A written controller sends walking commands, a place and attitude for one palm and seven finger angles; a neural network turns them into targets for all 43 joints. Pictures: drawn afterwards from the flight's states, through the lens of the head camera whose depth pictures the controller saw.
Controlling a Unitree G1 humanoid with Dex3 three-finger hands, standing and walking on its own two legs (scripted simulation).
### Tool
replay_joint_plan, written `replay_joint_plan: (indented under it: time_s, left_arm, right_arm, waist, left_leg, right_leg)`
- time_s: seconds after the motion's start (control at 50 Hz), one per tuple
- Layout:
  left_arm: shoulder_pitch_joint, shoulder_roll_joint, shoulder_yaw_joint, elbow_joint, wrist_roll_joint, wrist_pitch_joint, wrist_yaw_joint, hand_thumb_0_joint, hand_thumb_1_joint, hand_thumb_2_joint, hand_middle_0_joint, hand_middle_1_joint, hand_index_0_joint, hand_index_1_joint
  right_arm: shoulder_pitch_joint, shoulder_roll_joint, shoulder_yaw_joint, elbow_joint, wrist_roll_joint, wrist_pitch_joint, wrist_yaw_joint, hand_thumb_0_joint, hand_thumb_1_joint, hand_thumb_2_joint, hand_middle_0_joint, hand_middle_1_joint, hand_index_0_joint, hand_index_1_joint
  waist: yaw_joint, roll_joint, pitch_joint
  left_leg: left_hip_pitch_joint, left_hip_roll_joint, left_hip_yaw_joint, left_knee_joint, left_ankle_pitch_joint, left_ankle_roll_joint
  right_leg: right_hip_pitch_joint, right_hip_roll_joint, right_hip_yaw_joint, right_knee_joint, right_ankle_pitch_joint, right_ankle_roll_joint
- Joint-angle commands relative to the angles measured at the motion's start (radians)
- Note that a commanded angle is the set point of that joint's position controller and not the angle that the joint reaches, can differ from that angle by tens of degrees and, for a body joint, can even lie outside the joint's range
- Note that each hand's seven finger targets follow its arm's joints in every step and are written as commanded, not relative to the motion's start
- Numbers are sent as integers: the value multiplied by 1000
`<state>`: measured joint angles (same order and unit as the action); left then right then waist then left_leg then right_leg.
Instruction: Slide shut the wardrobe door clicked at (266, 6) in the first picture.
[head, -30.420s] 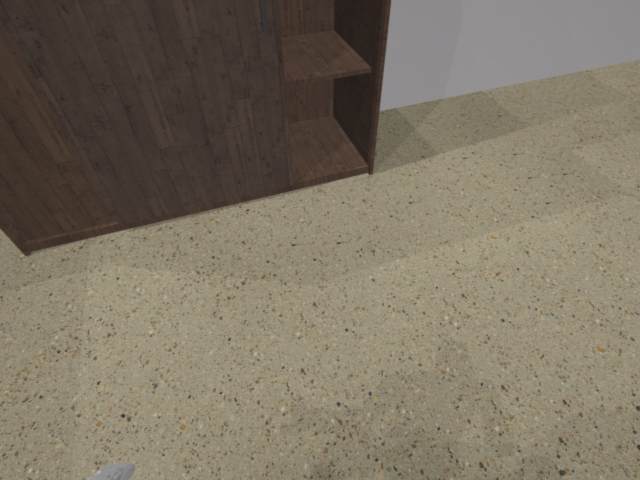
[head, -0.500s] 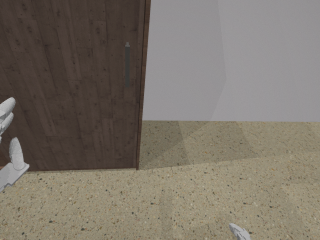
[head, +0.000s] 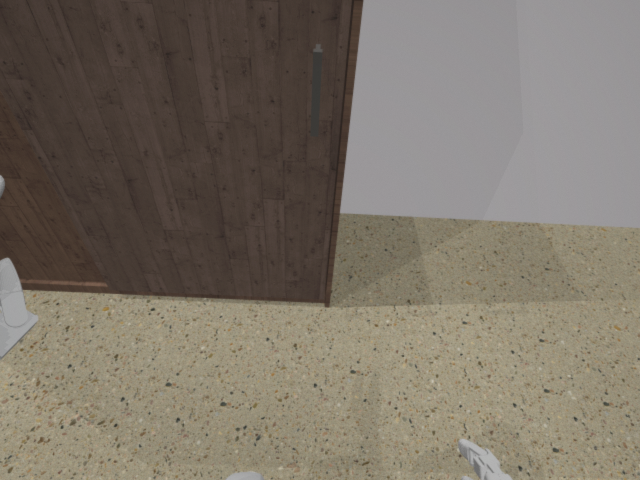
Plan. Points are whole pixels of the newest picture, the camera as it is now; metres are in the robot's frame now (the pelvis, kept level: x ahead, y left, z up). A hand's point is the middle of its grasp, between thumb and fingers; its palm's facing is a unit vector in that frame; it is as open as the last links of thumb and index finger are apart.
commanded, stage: stop stepping back and stand still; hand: left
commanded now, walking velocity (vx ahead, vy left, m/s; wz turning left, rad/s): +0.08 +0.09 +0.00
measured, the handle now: (316, 91) +0.86 +0.07 +0.11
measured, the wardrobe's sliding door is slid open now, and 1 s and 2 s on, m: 0.00 0.00 0.00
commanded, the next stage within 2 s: let the arm hang, fingers relaxed in 0.70 s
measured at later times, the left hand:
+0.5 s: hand (22, 301) +0.22 +0.29 +0.19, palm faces +0.46 -0.75 -0.48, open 7.4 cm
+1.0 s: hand (116, 450) +0.17 +0.27 -0.08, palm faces +0.00 -0.93 -0.38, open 7.4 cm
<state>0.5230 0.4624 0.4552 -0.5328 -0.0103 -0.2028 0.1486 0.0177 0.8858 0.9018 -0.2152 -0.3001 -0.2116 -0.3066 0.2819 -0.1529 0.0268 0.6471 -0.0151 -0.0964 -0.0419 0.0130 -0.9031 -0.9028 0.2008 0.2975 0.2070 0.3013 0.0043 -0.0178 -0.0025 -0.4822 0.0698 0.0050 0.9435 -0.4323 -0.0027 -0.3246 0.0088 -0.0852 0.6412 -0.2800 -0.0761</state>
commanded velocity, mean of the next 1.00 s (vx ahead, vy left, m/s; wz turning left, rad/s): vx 0.01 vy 0.00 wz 0.00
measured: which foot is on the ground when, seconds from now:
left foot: down 0.00-1.00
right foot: down 0.00-1.00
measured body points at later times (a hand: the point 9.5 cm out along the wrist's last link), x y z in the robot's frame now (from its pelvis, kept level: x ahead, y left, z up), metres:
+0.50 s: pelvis +0.03 +0.02 +0.01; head +0.03 +0.02 +0.46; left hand +0.19 +0.33 +0.21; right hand +0.19 -0.21 -0.08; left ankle +0.03 +0.14 -0.72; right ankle +0.05 -0.08 -0.72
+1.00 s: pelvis +0.01 +0.04 +0.01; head +0.02 +0.02 +0.46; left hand +0.17 +0.32 -0.05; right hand +0.17 -0.22 -0.11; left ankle +0.03 +0.14 -0.72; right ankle +0.05 -0.08 -0.72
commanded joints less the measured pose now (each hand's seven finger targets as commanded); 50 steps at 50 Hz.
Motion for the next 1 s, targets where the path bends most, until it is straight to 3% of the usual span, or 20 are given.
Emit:
replay_joint_plan:
  time_s: [0.0, 0.04, 0.1, 0.12, 0.14, 0.16, 0.2, 0.28, 0.34, 0.36, 0.4, 0.48, 0.54, 0.76, 0.78, 0.8, 0.84, 0.9, 0.94, 0.98]
  left_arm:
    - [-156, 121, 80, -85, -13, -40, 16, 0, 900, 900, -200, -300, -200, -300]
    - [-189, 109, 54, -95, -10, -46, 17, 0, 900, 900, -200, -300, -200, -300]
    - [-219, 106, 40, -137, -5, -57, 34, 0, 900, 900, -200, -300, -200, -300]
    - [-235, 108, 41, -178, -8, -67, 36, 0, 900, 900, -200, -300, -200, -300]
    - [-229, 112, 55, -219, -7, -79, 40, 0, 900, 900, -200, -300, -200, -300]
    - [-209, 122, 64, -228, -4, -85, 46, 0, 900, 900, -200, -300, -200, -300]
    - [-145, 134, 87, -207, 1, -79, 31, 0, 900, 900, -200, -300, -200, -300]
    - [4, 138, 115, -193, -3, -71, 33, 0, 900, 900, -200, -300, -200, -300]
    - [-12, 139, 134, -137, -23, -73, 28, 0, 900, 900, -200, -300, -200, -300]
    - [8, 130, 124, -116, -30, -62, 29, 0, 900, 900, -200, -300, -200, -300]
    - [10, 130, 118, -110, -28, -60, 33, 0, 900, 900, -200, -300, -200, -300]
    - [-30, 120, 95, -125, -19, -71, 31, 0, 900, 900, -200, -300, -200, -300]
    - [-74, 106, 72, -124, -10, -74, 31, 0, 900, 900, -200, -300, -200, -300]
    - [-11, 113, 94, -125, -22, -66, 29, 0, 900, 900, -200, -300, -200, -300]
    - [-87, -32, -343, 655, 59, 100, -129, 0, 900, 900, -200, -300, -200, -300]
    - [-111, -33, -323, 660, 37, 172, -148, 0, 900, 900, -200, -300, -200, -300]
    - [-193, -44, -344, 740, 40, 186, -155, 0, 900, 900, -200, -300, -200, -300]
    - [-279, -13, -369, 925, 45, 188, -153, 0, 900, 900, -200, -300, -200, -300]
    - [-325, 1, -386, 1060, 42, 190, -148, 0, 900, 900, -200, -300, -200, -300]
    - [-362, -9, -407, 1176, 36, 200, -142, 0, 900, 900, -200, -300, -200, -300]
  right_arm:
    - [-100, -152, -68, -114, -1, -61, -19, 0, -900, -900, 200, 300, 200, 300]
    - [-129, -148, -58, -114, 0, -61, -36, 0, -900, -900, 200, 300, 200, 300]
    - [-128, -148, -50, -114, -8, -87, -59, 0, -900, -900, 200, 300, 200, 300]
    - [-122, -172, -61, -127, -6, -96, -61, 0, -900, -900, 200, 300, 200, 300]
    - [-125, -193, -68, -143, -3, -99, -59, 0, -900, -900, 200, 300, 200, 300]
    - [-131, -184, -66, -171, 6, -96, -55, 0, -900, -900, 200, 300, 200, 300]
    - [-129, -159, -67, -141, -7, -101, -34, 0, -900, -900, 200, 300, 200, 300]
    - [-136, -165, -60, -159, 14, -94, -14, 0, -900, -900, 200, 300, 200, 300]
    - [-103, -157, -70, -163, 14, -85, -10, 0, -900, -900, 200, 300, 200, 300]
    - [-105, -162, -79, -164, 22, -78, -11, 0, -900, -900, 200, 300, 200, 300]
    - [-115, -153, -69, -162, 24, -67, -14, 0, -900, -900, 200, 300, 200, 300]
    - [-154, -161, -60, -159, 16, -66, -37, 0, -900, -900, 200, 300, 200, 300]
    - [-152, -173, -62, -167, 21, -68, -42, 0, -900, -900, 200, 300, 200, 300]
    - [-152, -170, -64, -189, 17, -62, -38, 0, -900, -900, 200, 300, 200, 300]
    - [-218, -364, -109, 67, 14, -83, 61, 0, -900, -900, 200, 300, 200, 300]
    - [-144, -314, -108, 31, 29, -15, 58, 0, -900, -900, 200, 300, 200, 300]
    - [-145, -309, -90, 31, 11, 23, 54, 0, -900, -900, 200, 300, 200, 300]
    - [-151, -319, -79, 62, -3, 49, 51, 0, -900, -900, 200, 300, 200, 300]
    - [-146, -315, -75, 101, -7, 66, 50, 0, -900, -900, 200, 300, 200, 300]
    - [-149, -292, -60, 143, -10, 82, 51, 0, -900, -900, 200, 300, 200, 300]
  waist:
    - [-28, -91, 35]
    - [-21, -132, 33]
    - [-19, -28, -34]
    - [-21, 96, -38]
    - [-14, 274, -40]
    - [-7, 293, -45]
    - [-18, 275, -11]
    - [-1, 184, -71]
    - [-19, -25, -100]
    - [-19, -74, -90]
    - [-16, -88, -81]
    - [-6, 71, -71]
    - [2, 97, -84]
    - [2, 71, -87]
    - [-45, 72, -26]
    - [-38, 90, -91]
    - [-21, 27, -62]
    - [-13, -158, -65]
    - [-18, -162, -78]
    - [-20, -36, -46]
  left_leg:
    - [-36, 20, -11, 176, 36, 2]
    - [121, 18, 40, -31, 49, 12]
    - [313, -37, 104, -402, 65, 26]
    - [329, 18, -1, -527, -12, 52]
    - [358, 166, -232, -636, -14, 112]
    - [356, 274, -370, -686, 141, 157]
    - [230, 264, -350, -706, 158, 171]
    - [101, 123, -57, -486, 313, 70]
    - [88, -23, 45, -339, 102, 1]
    - [99, -30, 39, -285, 93, -5]
    - [132, -24, 20, -321, 126, -2]
    - [259, 41, -39, -511, 330, 30]
    - [214, 83, -72, -553, 414, 40]
    - [185, 26, -19, -527, 292, 16]
    - [153, 36, -18, -343, 460, 17]
    - [215, 51, -18, -386, 419, 3]
    - [130, 73, -81, -438, 335, 46]
    - [124, 50, -99, -448, 357, 54]
    - [180, 20, -78, -443, 346, 43]
    - [187, 19, -80, -501, 293, 37]
  right_leg:
    - [-144, -311, 437, -463, -507, -118]
    - [-213, -270, 286, -428, -462, -87]
    - [-136, -195, 175, -262, -373, -43]
    - [-126, -146, 154, -123, -313, -8]
    - [-182, -49, 76, 74, -211, 45]
    - [-202, -8, 10, 205, -187, 78]
    - [-132, -38, 74, 248, -196, 75]
    - [210, -24, 28, -173, 53, 78]
    - [171, -179, 294, -258, 143, -11]
    - [145, -230, 367, -298, 105, -39]
    - [142, -249, 345, -295, 162, -49]
    - [90, -109, 168, -199, 167, 44]
    - [172, -55, 99, -148, 229, 75]
    - [181, -88, 152, -224, 234, 57]
    - [54, -177, 110, -97, 456, 47]
    - [18, -177, 153, -126, 353, 40]
    - [1, -120, 97, -92, 134, 50]
    - [69, -127, 124, -125, 167, 39]
    - [75, -154, 160, -160, 193, 21]
    - [68, -144, 162, -188, 96, 25]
